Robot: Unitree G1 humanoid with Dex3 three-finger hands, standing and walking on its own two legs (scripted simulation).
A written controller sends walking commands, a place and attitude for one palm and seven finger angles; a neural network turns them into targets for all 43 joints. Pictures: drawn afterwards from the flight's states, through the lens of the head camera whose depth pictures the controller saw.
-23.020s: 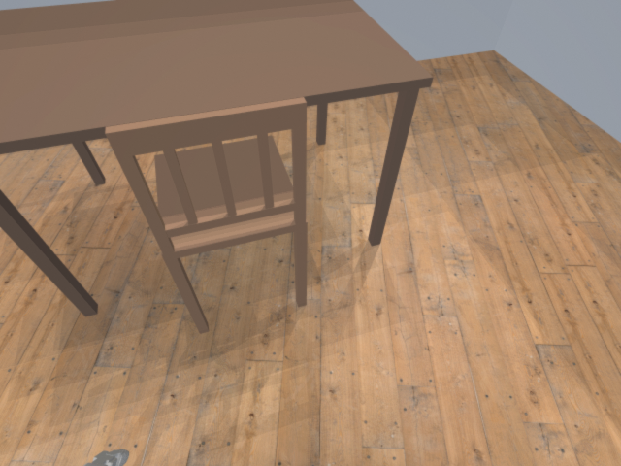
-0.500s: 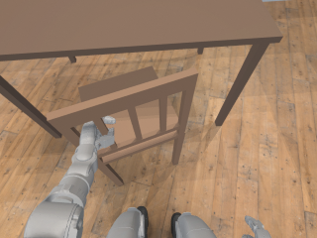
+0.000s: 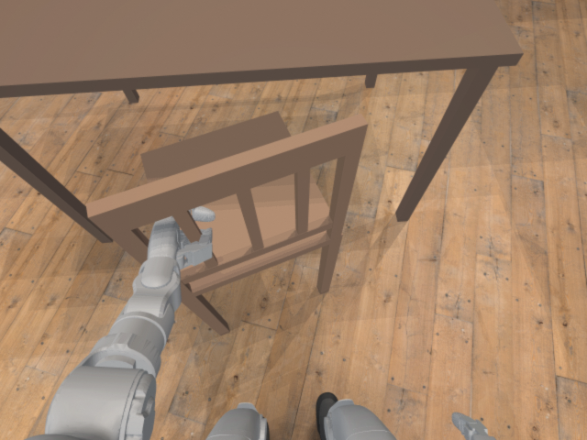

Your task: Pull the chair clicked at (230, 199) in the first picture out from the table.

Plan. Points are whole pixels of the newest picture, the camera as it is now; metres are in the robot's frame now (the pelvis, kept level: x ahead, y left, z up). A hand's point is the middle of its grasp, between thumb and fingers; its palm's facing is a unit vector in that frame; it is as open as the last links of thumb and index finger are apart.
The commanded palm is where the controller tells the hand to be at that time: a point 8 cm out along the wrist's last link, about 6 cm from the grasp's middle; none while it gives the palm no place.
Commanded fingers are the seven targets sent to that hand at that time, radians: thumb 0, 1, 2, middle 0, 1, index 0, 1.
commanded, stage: step backward, pulling the chair out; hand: left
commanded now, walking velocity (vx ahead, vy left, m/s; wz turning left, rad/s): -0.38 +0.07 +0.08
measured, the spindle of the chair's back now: (251, 220) +0.45 +0.08 -0.10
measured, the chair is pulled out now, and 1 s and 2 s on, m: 0.13 0.25 0.36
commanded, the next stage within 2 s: none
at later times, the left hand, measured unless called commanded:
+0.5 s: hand (205, 285) +0.32 +0.13 -0.06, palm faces +0.06 -0.98 -0.18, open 5.2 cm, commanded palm +0.31 +0.19 -0.06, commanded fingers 0.00 0.90 0.90 -0.50 -1.45 -0.50 -1.45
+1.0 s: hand (204, 322) +0.27 +0.13 -0.06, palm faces +0.07 -0.98 -0.18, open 5.2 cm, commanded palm +0.25 +0.18 -0.06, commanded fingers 0.00 0.90 0.90 -0.50 -1.45 -0.50 -1.45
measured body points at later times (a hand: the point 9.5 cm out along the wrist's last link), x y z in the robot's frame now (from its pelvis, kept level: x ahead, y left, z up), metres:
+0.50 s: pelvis -0.06 +0.00 +0.00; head +0.05 -0.02 +0.43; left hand +0.32 +0.19 -0.05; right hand +0.03 -0.27 -0.15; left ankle -0.07 +0.12 -0.71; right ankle +0.02 -0.09 -0.72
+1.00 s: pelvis -0.12 -0.01 +0.00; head -0.01 -0.03 +0.43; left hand +0.26 +0.18 -0.05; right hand -0.04 -0.27 -0.15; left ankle -0.14 +0.11 -0.71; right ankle -0.04 -0.10 -0.72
